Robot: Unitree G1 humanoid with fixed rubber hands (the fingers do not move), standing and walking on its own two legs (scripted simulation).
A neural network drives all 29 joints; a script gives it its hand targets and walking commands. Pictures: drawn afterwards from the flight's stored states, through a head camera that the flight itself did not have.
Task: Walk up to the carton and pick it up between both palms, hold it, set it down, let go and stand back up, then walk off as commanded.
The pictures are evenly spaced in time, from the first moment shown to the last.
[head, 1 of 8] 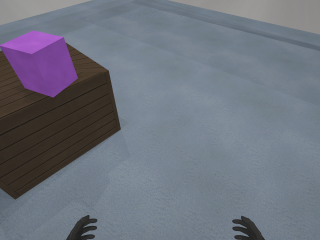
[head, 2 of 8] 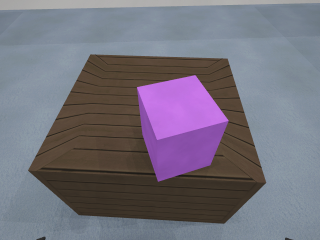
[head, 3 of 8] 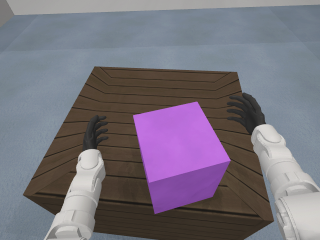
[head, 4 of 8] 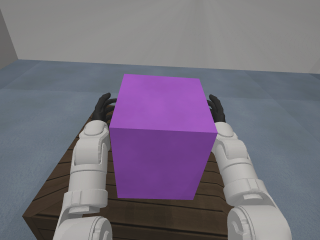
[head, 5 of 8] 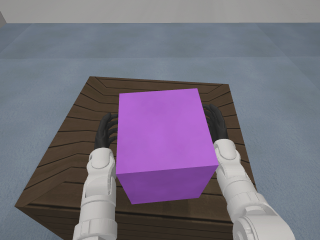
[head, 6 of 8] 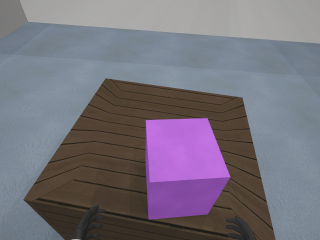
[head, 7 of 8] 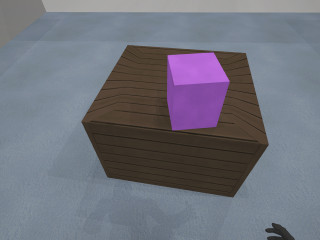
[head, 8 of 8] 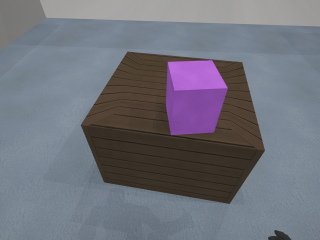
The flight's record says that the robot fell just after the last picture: no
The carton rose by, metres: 0.24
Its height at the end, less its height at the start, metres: +0.00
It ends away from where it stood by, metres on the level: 0.03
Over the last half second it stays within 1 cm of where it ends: yes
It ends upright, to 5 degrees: yes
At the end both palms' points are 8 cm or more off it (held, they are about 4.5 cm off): yes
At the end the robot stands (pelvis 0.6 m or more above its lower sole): yes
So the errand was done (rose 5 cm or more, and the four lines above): yes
